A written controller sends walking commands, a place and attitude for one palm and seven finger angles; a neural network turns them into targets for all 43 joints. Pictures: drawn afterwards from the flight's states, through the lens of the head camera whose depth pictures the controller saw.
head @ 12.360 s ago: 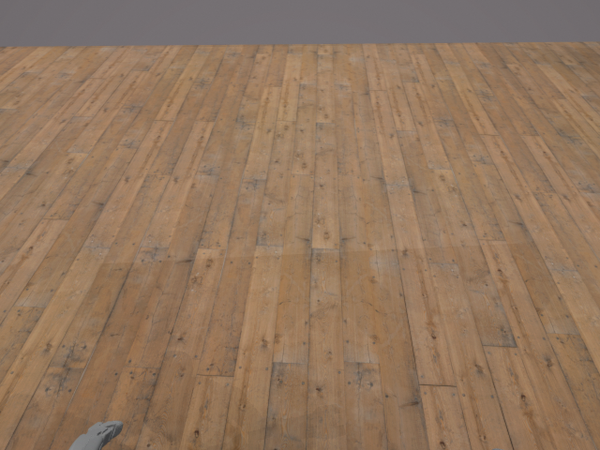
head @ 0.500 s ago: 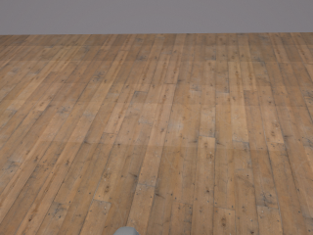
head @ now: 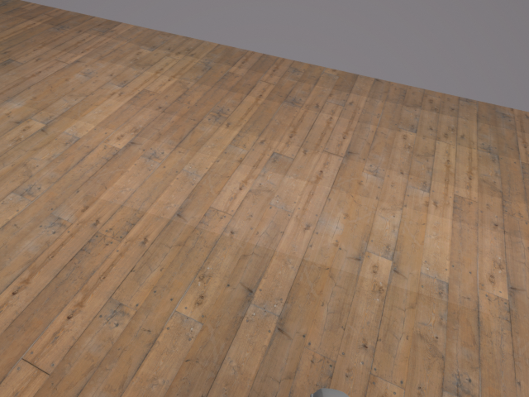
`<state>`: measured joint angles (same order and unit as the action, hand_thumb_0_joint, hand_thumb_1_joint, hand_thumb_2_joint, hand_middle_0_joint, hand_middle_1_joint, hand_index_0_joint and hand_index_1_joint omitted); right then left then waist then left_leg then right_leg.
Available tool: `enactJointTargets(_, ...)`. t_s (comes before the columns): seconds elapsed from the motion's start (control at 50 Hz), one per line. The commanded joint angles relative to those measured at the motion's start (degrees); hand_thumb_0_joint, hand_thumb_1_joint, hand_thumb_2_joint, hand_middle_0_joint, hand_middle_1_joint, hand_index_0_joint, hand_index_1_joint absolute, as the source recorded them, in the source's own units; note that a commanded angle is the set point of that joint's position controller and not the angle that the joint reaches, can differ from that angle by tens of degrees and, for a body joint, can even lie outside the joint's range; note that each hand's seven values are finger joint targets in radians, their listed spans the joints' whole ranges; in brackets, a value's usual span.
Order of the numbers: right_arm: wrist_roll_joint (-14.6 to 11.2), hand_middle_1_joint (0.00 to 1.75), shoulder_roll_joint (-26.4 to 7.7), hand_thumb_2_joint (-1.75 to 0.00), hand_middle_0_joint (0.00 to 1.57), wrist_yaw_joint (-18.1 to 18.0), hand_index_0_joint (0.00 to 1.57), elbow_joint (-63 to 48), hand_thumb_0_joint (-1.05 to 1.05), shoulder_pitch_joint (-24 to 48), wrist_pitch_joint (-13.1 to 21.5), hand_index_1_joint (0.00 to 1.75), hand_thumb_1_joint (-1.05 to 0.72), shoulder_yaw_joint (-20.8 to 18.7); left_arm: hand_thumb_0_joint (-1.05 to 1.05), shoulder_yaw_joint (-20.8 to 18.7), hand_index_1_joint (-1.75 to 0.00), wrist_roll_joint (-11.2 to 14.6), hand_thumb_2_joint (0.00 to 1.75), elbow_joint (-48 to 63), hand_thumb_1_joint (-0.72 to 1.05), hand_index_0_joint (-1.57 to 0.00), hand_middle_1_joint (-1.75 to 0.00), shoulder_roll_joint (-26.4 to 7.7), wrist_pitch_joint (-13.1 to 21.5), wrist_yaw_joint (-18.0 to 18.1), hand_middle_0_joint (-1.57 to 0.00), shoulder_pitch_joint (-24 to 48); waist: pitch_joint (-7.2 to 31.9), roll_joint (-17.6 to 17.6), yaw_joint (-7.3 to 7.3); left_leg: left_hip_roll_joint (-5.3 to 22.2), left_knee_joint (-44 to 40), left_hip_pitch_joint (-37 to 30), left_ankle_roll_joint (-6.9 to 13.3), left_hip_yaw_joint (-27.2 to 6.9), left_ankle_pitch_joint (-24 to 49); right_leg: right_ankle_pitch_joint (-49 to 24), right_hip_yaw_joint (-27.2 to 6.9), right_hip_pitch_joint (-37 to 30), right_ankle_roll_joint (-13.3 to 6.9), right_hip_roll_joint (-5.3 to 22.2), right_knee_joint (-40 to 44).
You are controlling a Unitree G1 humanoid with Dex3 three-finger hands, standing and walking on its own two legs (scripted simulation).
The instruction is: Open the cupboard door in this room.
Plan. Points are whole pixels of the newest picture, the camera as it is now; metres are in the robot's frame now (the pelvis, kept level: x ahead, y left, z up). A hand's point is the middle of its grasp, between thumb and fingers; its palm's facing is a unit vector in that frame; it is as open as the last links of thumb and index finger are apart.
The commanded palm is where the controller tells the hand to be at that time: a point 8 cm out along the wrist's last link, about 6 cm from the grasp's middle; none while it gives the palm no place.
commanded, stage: turn or walk to find it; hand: left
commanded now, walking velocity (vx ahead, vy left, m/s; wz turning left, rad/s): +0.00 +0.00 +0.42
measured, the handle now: out of the picture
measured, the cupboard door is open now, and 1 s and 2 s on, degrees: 0 0 0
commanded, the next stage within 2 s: none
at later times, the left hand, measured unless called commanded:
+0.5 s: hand out of the picture +0.01 +0.14 -0.15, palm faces +0.24 -0.93 -0.28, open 7.4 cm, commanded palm none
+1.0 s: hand out of the picture -0.12 +0.20 -0.17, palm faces +0.47 -0.84 -0.26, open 7.4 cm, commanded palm none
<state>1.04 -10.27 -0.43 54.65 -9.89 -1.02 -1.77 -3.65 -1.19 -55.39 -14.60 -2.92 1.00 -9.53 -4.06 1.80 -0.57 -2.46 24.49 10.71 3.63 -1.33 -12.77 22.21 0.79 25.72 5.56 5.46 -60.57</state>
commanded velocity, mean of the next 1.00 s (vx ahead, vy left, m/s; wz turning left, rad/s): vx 0.00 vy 0.00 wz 0.42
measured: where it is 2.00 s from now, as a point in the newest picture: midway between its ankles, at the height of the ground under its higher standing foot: outside the picture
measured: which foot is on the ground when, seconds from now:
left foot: down 0.00-0.24, up 0.26-0.72, down 0.74-1.00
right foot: up 0.00-0.22, down 0.24-0.74, up 0.76-1.00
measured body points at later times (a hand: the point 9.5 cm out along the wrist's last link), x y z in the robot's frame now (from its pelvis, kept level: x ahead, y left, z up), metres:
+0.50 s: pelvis -0.04 -0.06 +0.00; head -0.01 -0.09 +0.45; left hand -0.01 +0.19 -0.13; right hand +0.02 -0.32 -0.17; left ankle -0.11 +0.09 -0.65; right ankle -0.01 -0.15 -0.74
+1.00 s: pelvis -0.08 -0.02 +0.00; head -0.06 +0.00 +0.45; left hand -0.15 +0.24 -0.15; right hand +0.12 -0.20 -0.14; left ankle -0.13 +0.07 -0.74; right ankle -0.03 -0.17 -0.67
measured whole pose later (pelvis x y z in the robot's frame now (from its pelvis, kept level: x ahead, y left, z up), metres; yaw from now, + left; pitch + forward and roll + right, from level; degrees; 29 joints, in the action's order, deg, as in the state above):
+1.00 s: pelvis -0.08 -0.02 +0.00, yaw +25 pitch -1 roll -1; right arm 1.1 -10.8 -0.6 54.5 -8.6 -1.0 -1.8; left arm -3.8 -1.1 -56.3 -14.8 -3.1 0.8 -11.3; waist -4.1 1.4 -1.3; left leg -1.3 25.8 10.6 1.8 -0.7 -14.2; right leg 23.7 2.0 25.7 4.9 5.3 -60.3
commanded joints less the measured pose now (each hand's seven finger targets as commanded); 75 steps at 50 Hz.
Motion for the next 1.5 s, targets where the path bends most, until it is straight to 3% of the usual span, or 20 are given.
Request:
enactJointTargets(0.0, 0.28, 0.3, -12.29, -0.9, 0.2, -0.71, 0.2, -2.37, 0.0, -5.19, 0.68, 0.3, -0.9, -3.73, 0.0, -0.4, -0.3, 0.48, 0.9, 5.53, 0.9, -0.2, -0.3, -3.18, 0.97, 0.3, -0.2, 2.81, 4.89, -10.18, 2.74, 16.02, -4.71, -6.93, 6.78, -15.64, 28.31, 2.38, -0.58, 4.14, 0.16, -0.5, 4.39)
enactJointTargets(0.18, 0.08, 0.3, -11.31, -0.9, 0.2, -0.31, 0.2, -3.09, 0.0, -3.46, -0.09, 0.3, -0.9, -4.36, 0.0, -0.65, -0.3, 1.05, 0.9, 4.92, 0.9, -0.2, -0.3, -3.16, 2.35, 0.78, -0.2, -3.1, 8.39, -7.43, -0.88, 10.3, 1.21, 7.28, 2.57, -18.52, 16.5, -10.84, 1.0, -20.12, -2.31, -3.11, 36.21)
enactJointTargets(0.2, -0.4, 0.3, -8.95, -0.9, 0.2, -0.02, 0.2, -3.14, 0.0, -4.26, -0.03, 0.3, -0.9, -4.02, 0.0, -1.12, -0.3, 0.57, 0.9, 4.69, 0.9, -0.2, -0.3, -5.9, 2.94, 1.08, -0.2, -4.83, 9.44, -0.72, -1.41, 6.67, 6.1, 14.2, -0.5, -15.08, 6.48, -12.13, -4.8, -27.79, -3.83, 3.38, 41.73)
enactJointTargets(0.22, -0.65, 0.3, -5.35, -0.9, 0.2, 0.23, 0.2, -4.28, 0.0, -4.73, 0.02, 0.3, -0.9, -3.51, 0.0, -2.01, -0.3, -0.27, 0.9, 4.83, 0.9, -0.2, -0.3, -10.7, 3.36, 1.48, -0.2, -5.73, 8.91, 14.29, -2.0, -1.59, 18.71, 23.57, -4.64, -4.73, -14.06, -15.64, -18.71, -31.3, -9.56, 17.6, 44.27)
enactJointTargets(0.24, -0.04, 0.3, -7.94, -0.9, 0.2, -0.03, 0.2, -4.6, 0.0, -3.28, -0.69, 0.3, -0.9, -4.34, 0.0, -1.71, -0.3, 0.13, 0.9, 5.72, 0.9, -0.2, -0.3, -11.2, 2.97, 1.43, -0.2, -5.17, 6.98, 11.2, -2.27, -0.98, 30.46, 22.14, -4.97, -3.94, -21.19, -18.16, -20.14, -21.35, -14.59, 23.2, 45.02)
enactJointTargets(0.28, 0.47, 0.3, -8.15, -0.9, 0.2, 0.58, 0.2, -1.99, 0.0, -5.44, -2.48, 0.3, -0.9, -4.85, 0.0, -1.63, -0.3, 0.42, 0.9, 7.55, 0.9, -0.2, -0.3, -7.68, 2.85, 1.55, -0.2, 2.46, 1.79, 8.17, 1.33, 1.38, 42.61, 20.43, -5.21, -5.33, -14.58, -3.61, -13.39, -10.78, -13.61, 17.09, 48.28)
enactJointTargets(0.34, 0.54, 0.3, -6.87, -0.9, 0.2, 1.24, 0.2, 0.08, 0.0, -9.11, -2.82, 0.3, -0.9, -4.55, 0.0, -0.52, -0.3, 0.43, 0.9, 7.99, 0.9, -0.2, -0.3, -4.49, 3.33, 1.18, -0.2, 4.65, -0.11, 6.4, 3.41, 2.84, 47.16, 20.29, -6.55, -2.29, -7.05, -9.8, -2.95, -10.15, -10.38, 11.23, 46.06)
enactJointTargets(0.56, -0.24, 0.3, -5.84, -0.9, 0.2, 1.13, 0.2, -2.14, 0.0, 0.43, -1.9, 0.3, -0.9, -3.02, 0.0, -1.84, -0.3, -0.73, 0.9, 3.61, 0.9, -0.2, -0.3, -8.22, 3.28, 1.01, -0.2, -6.22, 3.29, 9.14, -2.1, 4.8, 25.67, 15.09, -7.78, 3.05, -14.67, -24.7, -0.16, -19.64, -14.05, 15.34, 40.74)
enactJointTargets(0.62, -0.73, 0.3, -5.61, -0.9, 0.2, 0.93, 0.2, -2.57, 0.0, 0.54, -1.11, 0.3, -0.9, -2.62, 0.0, -2.11, -0.3, -0.79, 0.9, 2.69, 0.9, -0.2, -0.3, -9.06, 3.02, 0.77, -0.2, -6.65, 5.42, 10.28, -2.07, 3.73, 16.67, 10.73, -6.89, 5.0, -14.67, -30.05, 0.32, -20.73, -13.92, 15.62, 37.26)
enactJointTargets(0.68, -0.61, 0.3, -7.73, -0.9, 0.2, 0.88, 0.2, -1.07, 0.0, -5.1, 0.09, 0.3, -0.9, -2.84, 0.0, -2.03, -0.3, 0.2, 0.9, 2.63, 0.9, -0.2, -0.3, -8.4, 2.41, 0.61, -0.2, -5.12, 9.46, 4.29, 1.75, 4.19, -2.57, -3.48, -5.72, 4.84, 2.92, -26.58, 6.61, -15.38, -7.8, 12.37, 26.48)
enactJointTargets(0.72, -0.14, 0.3, -16.83, -0.9, 0.2, 0.3, 0.2, -1.24, 0.0, -7.75, 0.45, 0.3, -0.9, -4.74, 0.0, -0.21, -0.3, 0.39, 0.9, 5.34, 0.9, -0.2, -0.3, -2.46, 1.64, 0.23, -0.2, -3.72, 9.26, -19.7, 3.56, 24.42, -5.69, -13.46, 2.82, -18.22, 31.48, 13.22, 7.74, 6.46, -1.36, 1.59, 6.9)
enactJointTargets(0.74, 0.09, 0.3, -17.17, -0.9, 0.2, 0.15, 0.2, -0.78, 0.0, -8.27, -0.11, 0.3, -0.9, -4.71, 0.0, -0.37, -0.3, 0.21, 0.9, 5.62, 0.9, -0.2, -0.3, -3.58, 1.01, 0.42, -0.2, -1.63, 8.49, -14.42, 4.34, 26.31, -4.72, -8.79, 6.36, -15.49, 31.57, 13.48, 3.77, 4.56, -2.14, 2.06, 1.51)
enactJointTargets(0.82, 0.15, 0.3, -12.39, -0.9, 0.2, -1.04, 0.2, -2.47, 0.0, -0.12, 0.46, 0.3, -0.9, -2.93, 0.0, -0.96, -0.3, 0.28, 0.9, 3.01, 0.9, -0.2, -0.3, -4.24, 0.77, -0.29, -0.2, -1.76, 2.78, -13.55, 1.13, 17.19, -4.53, -4.13, 4.67, -8.66, 30.85, 2.79, 1.03, 5.96, -1.39, 1.4, -3.94)
enactJointTargets(1.04, 0.51, 0.3, -12.84, -0.9, 0.2, -0.68, 0.2, -2.74, 0.0, -3.63, 0.26, 0.3, -0.9, -3.87, 0.0, -0.18, -0.3, 0.79, 0.9, 5.42, 0.9, -0.2, -0.3, -2.61, 1.12, 0.2, -0.2, 2.13, 4.63, -10.05, 2.49, 16.34, -3.45, -4.73, 6.62, -15.13, 28.53, 4.35, 0.44, 0.36, -0.63, -1.29, 10.49)
enactJointTargets(1.14, 0.38, 0.3, -12.37, -0.9, 0.2, -0.33, 0.2, -3.56, 0.0, -1.01, -0.24, 0.3, -0.9, -4.25, 0.0, -0.46, -0.3, 1.05, 0.9, 4.56, 0.9, -0.2, -0.3, -2.77, 2.14, 0.32, -0.2, -3.5, 6.64, -10.04, -0.36, 12.57, 0.6, 3.05, 3.88, -16.38, 22.54, -5.93, 2.41, -13.86, -1.79, -3.65, 29.91)
enactJointTargets(1.16, -0.01, 0.3, -11.39, -0.9, 0.2, -0.22, 0.2, -3.84, 0.0, -0.99, -0.18, 0.3, -0.9, -4.19, 0.0, -0.74, -0.3, 0.9, 0.9, 4.11, 0.9, -0.2, -0.3, -3.9, 2.66, 0.48, -0.2, -5.76, 7.54, -7.14, -1.52, 10.25, 3.71, 7.14, 1.58, -15.12, 16.39, -11.75, 1.49, -20.37, -2.05, -1.86, 37.65)
enactJointTargets(1.2, -0.5, 0.3, -5.9, -0.9, 0.2, 0.17, 0.2, -5.77, 0.0, -1.2, -0.16, 0.3, -0.9, -3.36, 0.0, -2.27, -0.3, -0.4, 0.9, 4.27, 0.9, -0.2, -0.3, -12.16, 3.56, 1.07, -0.2, -7.88, 7.71, 16.08, -2.79, -2.11, 24.7, 23.24, -5.36, -1.96, -20.3, -23.25, -20.16, -28.27, -11.48, 20.91, 43.29)
enactJointTargets(1.22, -0.15, 0.3, -8.73, -0.9, 0.2, 0.09, 0.2, -5.74, 0.0, -0.06, -1.02, 0.3, -0.9, -4.26, 0.0, -1.98, -0.3, 0.13, 0.9, 5.04, 0.9, -0.2, -0.3, -11.47, 3.12, 1.21, -0.2, -7.31, 6.05, 10.08, -2.88, 0.46, 34.62, 20.31, -5.01, -4.29, -21.35, -23.44, -17.81, -19.14, -14.99, 23.31, 44.04)
enactJointTargets(1.32, 0.37, 0.3, -7.32, -0.9, 0.2, 1.35, 0.2, -0.02, 0.0, -6.75, -2.71, 0.3, -0.9, -4.55, 0.0, -0.64, -0.3, 0.41, 0.9, 7.26, 0.9, -0.2, -0.3, -4.42, 3.51, 0.98, -0.2, 2.52, 0.76, 5.99, 2.64, 2.88, 47.91, 20.09, -6.43, -2.74, -6.3, -10.55, -2.08, -11.8, -9.84, 11.21, 45.73)
enactJointTargets(1.48, 0.31, 0.3, -7.13, -0.9, 0.2, 1.19, 0.2, -0.32, 0.0, -2.05, -2.75, 0.3, -0.9, -3.69, 0.0, -1.0, -0.3, -0.01, 0.9, 4.15, 0.9, -0.2, -0.3, -5.41, 3.91, 1.25, -0.2, -6.09, 2.53, 6.15, -1.07, 5.21, 39.32, 20.9, -8.34, -0.91, -8.59, -16.83, -1.53, -20.18, -12.41, 14.42, 44.7)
